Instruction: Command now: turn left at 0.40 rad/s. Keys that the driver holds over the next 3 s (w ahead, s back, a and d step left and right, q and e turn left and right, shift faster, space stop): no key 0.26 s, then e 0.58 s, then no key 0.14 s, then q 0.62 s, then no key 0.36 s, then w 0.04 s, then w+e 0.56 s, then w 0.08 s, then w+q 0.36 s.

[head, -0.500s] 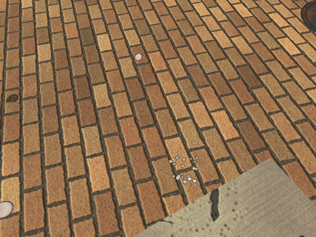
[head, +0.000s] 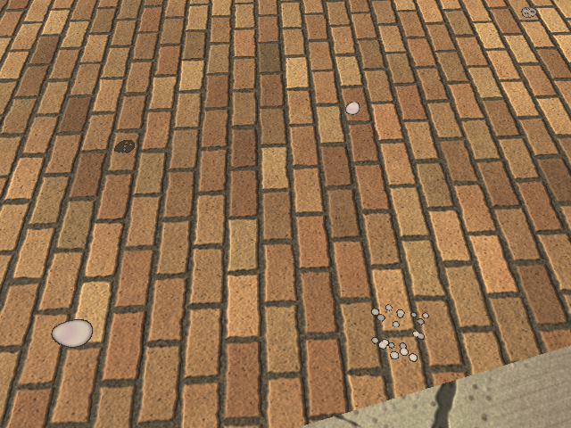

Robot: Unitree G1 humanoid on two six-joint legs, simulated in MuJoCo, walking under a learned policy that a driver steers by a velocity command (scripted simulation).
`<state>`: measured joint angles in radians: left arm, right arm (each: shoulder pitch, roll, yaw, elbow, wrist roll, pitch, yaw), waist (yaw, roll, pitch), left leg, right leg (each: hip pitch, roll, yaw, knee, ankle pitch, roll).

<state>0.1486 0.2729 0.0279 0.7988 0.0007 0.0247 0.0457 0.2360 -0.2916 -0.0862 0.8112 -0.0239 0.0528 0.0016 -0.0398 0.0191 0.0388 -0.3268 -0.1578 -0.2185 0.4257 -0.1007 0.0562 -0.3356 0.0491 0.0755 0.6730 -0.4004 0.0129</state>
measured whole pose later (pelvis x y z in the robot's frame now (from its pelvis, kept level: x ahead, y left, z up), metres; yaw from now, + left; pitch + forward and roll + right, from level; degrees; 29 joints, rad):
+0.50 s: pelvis -0.01 -0.02 +0.00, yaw -1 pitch +0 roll +1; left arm 0.25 0.26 0.03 0.87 0.00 0.02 0.02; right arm 0.17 -0.26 -0.04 0.90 -0.01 0.04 -0.05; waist 0.03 -0.03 0.05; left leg -0.12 -0.03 -0.01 0.42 -0.29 0.02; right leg -0.29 0.06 0.07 0.64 -0.36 -0.05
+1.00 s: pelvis -0.03 -0.07 +0.01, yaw -16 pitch +0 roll +1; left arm 0.22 0.27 0.05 0.79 0.01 0.03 0.01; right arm 0.16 -0.30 -0.05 0.86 -0.02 0.06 -0.02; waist 0.00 0.04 0.08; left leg -0.44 0.01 -0.02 0.96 -0.37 -0.03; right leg -0.20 0.10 0.08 0.39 -0.18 -0.09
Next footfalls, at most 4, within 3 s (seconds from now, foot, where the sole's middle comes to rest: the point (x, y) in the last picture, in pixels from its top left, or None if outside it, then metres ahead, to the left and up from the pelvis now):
0.04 right None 0.04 -0.11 -0.78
0.40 left None -0.01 0.09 -0.78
0.74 right None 0.01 -0.14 -0.78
1.22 left None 0.04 0.04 -0.78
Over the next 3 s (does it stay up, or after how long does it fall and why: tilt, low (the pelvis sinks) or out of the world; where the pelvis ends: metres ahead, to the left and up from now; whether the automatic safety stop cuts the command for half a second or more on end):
stays up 0.39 -0.19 -0.02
